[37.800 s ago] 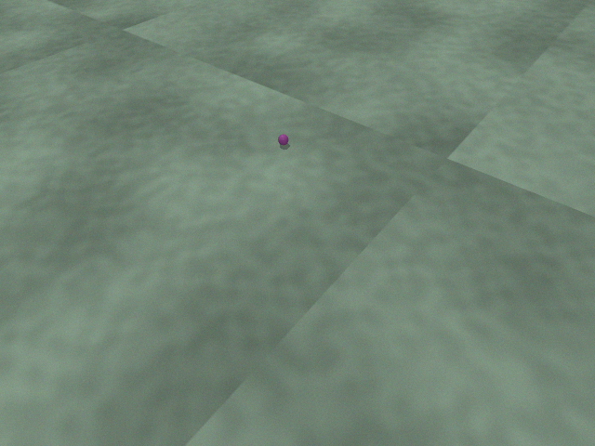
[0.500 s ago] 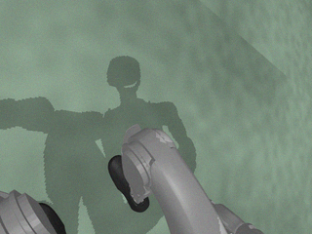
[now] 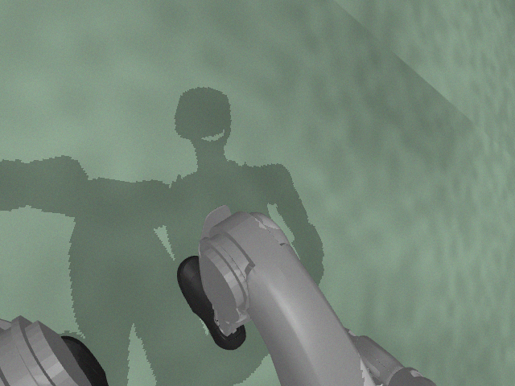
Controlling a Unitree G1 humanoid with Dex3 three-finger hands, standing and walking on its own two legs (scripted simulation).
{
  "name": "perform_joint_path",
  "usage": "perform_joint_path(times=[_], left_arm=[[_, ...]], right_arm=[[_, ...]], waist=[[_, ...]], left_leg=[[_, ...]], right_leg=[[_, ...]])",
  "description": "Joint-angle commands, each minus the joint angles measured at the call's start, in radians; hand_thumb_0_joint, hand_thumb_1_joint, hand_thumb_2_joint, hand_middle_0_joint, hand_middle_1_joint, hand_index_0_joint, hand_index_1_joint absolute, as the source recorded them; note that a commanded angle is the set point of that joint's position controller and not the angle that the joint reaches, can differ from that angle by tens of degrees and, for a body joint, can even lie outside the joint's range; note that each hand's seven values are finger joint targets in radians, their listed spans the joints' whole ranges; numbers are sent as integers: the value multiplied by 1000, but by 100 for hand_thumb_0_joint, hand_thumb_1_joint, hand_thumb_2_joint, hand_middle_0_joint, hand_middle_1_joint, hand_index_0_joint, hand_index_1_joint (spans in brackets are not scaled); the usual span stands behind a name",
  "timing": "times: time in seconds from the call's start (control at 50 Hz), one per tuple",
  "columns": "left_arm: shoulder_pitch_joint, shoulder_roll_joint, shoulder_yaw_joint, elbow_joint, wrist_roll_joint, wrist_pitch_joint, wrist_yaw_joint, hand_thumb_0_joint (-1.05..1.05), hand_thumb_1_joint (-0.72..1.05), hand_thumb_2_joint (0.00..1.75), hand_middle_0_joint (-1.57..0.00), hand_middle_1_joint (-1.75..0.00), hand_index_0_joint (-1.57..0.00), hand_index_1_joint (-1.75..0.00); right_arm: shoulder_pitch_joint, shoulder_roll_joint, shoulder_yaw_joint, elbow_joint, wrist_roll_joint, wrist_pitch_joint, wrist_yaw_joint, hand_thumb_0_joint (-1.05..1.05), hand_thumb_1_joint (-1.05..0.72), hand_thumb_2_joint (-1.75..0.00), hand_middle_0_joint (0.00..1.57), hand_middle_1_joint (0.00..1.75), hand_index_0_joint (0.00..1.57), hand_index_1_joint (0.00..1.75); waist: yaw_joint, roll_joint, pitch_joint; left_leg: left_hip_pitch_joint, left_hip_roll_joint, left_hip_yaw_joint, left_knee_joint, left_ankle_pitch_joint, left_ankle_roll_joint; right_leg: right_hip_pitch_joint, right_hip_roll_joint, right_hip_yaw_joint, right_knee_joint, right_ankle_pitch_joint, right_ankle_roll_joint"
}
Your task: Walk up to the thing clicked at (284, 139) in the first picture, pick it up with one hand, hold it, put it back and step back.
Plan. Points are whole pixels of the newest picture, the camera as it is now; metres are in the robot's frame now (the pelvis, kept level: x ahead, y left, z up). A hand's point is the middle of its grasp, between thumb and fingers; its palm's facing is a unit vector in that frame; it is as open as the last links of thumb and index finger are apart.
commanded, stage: rest palm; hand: left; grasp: from above
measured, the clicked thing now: out of the picture +0.49 +0.39 -0.29
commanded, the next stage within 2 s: close in 0.28 s
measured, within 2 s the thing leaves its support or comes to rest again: neither
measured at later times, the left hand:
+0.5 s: hand out of the picture +0.47 +0.37 -0.26, palm faces -0.45 -0.17 -0.88, open 13.4 cm
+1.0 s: hand out of the picture +0.47 +0.37 -0.26, palm faces -0.45 -0.17 -0.88, open 12.4 cm
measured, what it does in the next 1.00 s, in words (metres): stands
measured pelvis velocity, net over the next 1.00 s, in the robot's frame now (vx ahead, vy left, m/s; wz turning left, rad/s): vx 0.00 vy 0.00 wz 0.00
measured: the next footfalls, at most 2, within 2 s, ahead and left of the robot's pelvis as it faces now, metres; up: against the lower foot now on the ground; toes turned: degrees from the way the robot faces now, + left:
none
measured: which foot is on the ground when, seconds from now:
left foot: down 0.00-1.00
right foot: down 0.00-1.00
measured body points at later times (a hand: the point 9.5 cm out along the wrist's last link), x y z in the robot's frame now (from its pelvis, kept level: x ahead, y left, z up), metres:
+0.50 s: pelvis +0.00 +0.00 +0.00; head +0.31 +0.14 +0.29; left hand +0.49 +0.37 -0.21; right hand +0.05 -0.24 -0.05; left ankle +0.06 +0.13 -0.28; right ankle +0.12 -0.11 -0.28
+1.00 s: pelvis +0.00 +0.00 +0.00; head +0.30 +0.15 +0.29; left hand +0.49 +0.38 -0.21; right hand +0.05 -0.24 -0.06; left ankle +0.06 +0.13 -0.28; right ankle +0.12 -0.11 -0.28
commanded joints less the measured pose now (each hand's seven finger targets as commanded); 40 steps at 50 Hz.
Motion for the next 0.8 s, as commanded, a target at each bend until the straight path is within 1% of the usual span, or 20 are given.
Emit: perform_joint_path(times=[0.0, 0.02, 0.06, 0.08, 0.1, 0.12, 0.16, 0.18, 0.22, 0.26, 0.32, 0.42, 0.46, 0.5, 0.56, 0.62, 0.7, 0.72, 0.74, 0.78], left_arm=[[-169, 215, 3, -74, -21, 7, 32, 0, -42, 94, -10, -107, -12, -106], [-179, 207, -1, -94, -28, 0, 31, 0, -42, 94, -10, -108, -12, -106], [-228, 247, 21, -150, -21, -8, 32, 0, -43, 95, -9, -109, -11, -107], [-206, 253, 19, -122, -17, -8, 32, 0, -44, 92, -9, -108, -11, -105], [-205, 252, 14, -124, -20, -8, 28, 0, -43, 92, -10, -107, -12, -105], [-256, 277, 34, -211, -16, -15, 32, 0, -43, 94, -10, -108, -12, -106], [-197, 219, 2, -118, -21, -5, 26, 0, -43, 93, -10, -107, -12, -105], [-211, 217, 8, -137, -23, -7, 27, 0, -44, 93, -9, -107, -11, -105], [-200, 226, 2, -122, -20, -2, 24, 0, -42, 95, -10, -108, -12, -107], [-236, 264, 25, -177, -10, -8, 23, 0, -43, 95, -10, -109, -11, -107], [-206, 235, 10, -137, -12, -8, 23, 0, -41, 95, -10, -109, -12, -106], [-210, 245, 10, -156, -13, -10, 19, 0, -39, 86, -9, -108, -13, -104], [-202, 231, -2, -128, -16, -12, 21, 0, -39, 85, -11, -106, -14, -102], [-231, 277, 28, -168, -10, -16, 30, 0, -37, 84, -11, -106, -15, -102], [-205, 247, 11, -134, -5, -8, 25, 0, -35, 82, -13, -104, -17, -100], [-205, 252, 13, -137, -8, -8, 24, 0, -34, 81, -15, -101, -18, -98], [-189, 274, 21, -128, -13, -11, 19, 0, -29, 78, -18, -99, -21, -95], [-173, 253, 5, -91, -13, -10, 16, 0, -28, 79, -20, -97, -23, -94], [-208, 263, 16, -156, -18, -18, 15, 0, -26, 76, -20, -98, -23, -94], [-206, 261, 13, -165, -23, -25, 12, 0, -25, 75, -21, -97, -25, -92]], right_arm=[[207, -337, -90, 29, -1, 9, -7, 0, -91, -90, 20, 30, 20, 30], [215, -344, -93, 31, -2, 9, -8, 0, -90, -90, 20, 30, 20, 30], [217, -344, -92, 29, -2, 8, -11, 0, -90, -90, 20, 30, 20, 30], [207, -344, -92, 29, -3, 9, -11, 0, -90, -90, 20, 30, 20, 30], [216, -346, -94, 27, -3, 10, -10, 0, -91, -90, 20, 30, 20, 30], [221, -347, -93, 31, -3, 11, -9, 0, -90, -90, 20, 30, 20, 30], [222, -343, -100, 40, -5, 8, -6, 0, -91, -90, 20, 30, 20, 30], [224, -342, -96, 31, -3, 9, -5, 0, -91, -90, 20, 30, 20, 30], [217, -340, -91, 26, -2, 10, -7, 0, -90, -90, 20, 30, 20, 30], [216, -346, -95, 28, -3, 11, -9, 0, -91, -90, 20, 30, 20, 30], [220, -345, -96, 24, -4, 15, -9, 0, -90, -90, 20, 30, 20, 30], [216, -342, -90, 23, -3, 13, -9, 0, -90, -90, 20, 30, 20, 30], [209, -345, -88, 19, -1, 14, -13, 0, -90, -90, 20, 30, 20, 30], [212, -349, -91, 30, -4, 14, -15, 0, -90, -90, 20, 30, 20, 30], [201, -352, -90, 19, -2, 17, -12, 0, -90, -90, 20, 30, 20, 30], [205, -346, -84, 26, -3, 16, -14, 0, -89, -90, 20, 30, 20, 30], [196, -357, -90, 19, -4, 19, -22, 0, -89, -90, 20, 30, 20, 30], [191, -355, -85, 8, -6, 21, -24, 0, -89, -90, 20, 30, 20, 30], [192, -361, -86, 9, -5, 21, -25, 0, -89, -90, 20, 30, 20, 30], [191, -353, -85, 21, -8, 22, -27, 0, -89, -90, 20, 30, 20, 30]], waist=[[-66, 610, -654], [-76, 598, -630], [-61, 630, -673], [-56, 635, -659], [-63, 618, -656], [-53, 667, -720], [-75, 648, -659], [-73, 642, -663], [-71, 623, -651], [-52, 669, -694], [-63, 632, -651], [-62, 636, -676], [-72, 599, -655], [-48, 667, -685], [-58, 649, -667], [-65, 653, -652], [-53, 617, -632], [-65, 603, -622], [-62, 616, -651], [-56, 640, -670]], left_leg=[[532, 53, 65, -221, 338, -2], [504, 50, 67, -221, 318, -1], [537, 53, 59, -225, 324, -7], [533, 53, 62, -228, 308, -7], [525, 52, 63, -232, 299, -3], [575, 56, 57, -226, 349, -10], [562, 54, 63, -234, 327, -6], [553, 53, 57, -231, 332, -9], [539, 52, 64, -232, 319, -5], [569, 54, 60, -224, 342, -13], [525, 49, 68, -227, 309, -5], [550, 52, 61, -226, 330, -5], [515, 50, 65, -222, 314, 1], [580, 57, 52, -235, 343, -15], [580, 59, 45, -232, 351, -15], [557, 57, 55, -228, 345, -12], [520, 54, 61, -228, 291, -7], [508, 53, 64, -226, 270, -4], [527, 55, 53, -225, 284, -9], [562, 59, 49, -226, 306, -11]], right_leg=[[391, 24, -72, -192, 318, -62], [389, 26, -73, -199, 306, -62], [381, 22, -75, -194, 303, -66], [377, 21, -73, -195, 286, -68], [399, 24, -71, -196, 289, -63], [396, 19, -72, -188, 322, -64], [377, 22, -71, -192, 301, -60], [382, 22, -75, -191, 309, -63], [387, 21, -70, -196, 302, -63], [374, 19, -71, -190, 310, -70], [390, 22, -71, -195, 297, -67], [391, 21, -69, -190, 313, -62], [402, 24, -70, -198, 310, -61], [370, 21, -77, -187, 302, -70], [346, 19, -80, -180, 302, -67], [364, 18, -73, -186, 311, -65], [360, 21, -72, -195, 274, -69], [377, 22, -73, -202, 262, -68], [360, 17, -78, -195, 266, -71], [358, 18, -79, -191, 275, -68]])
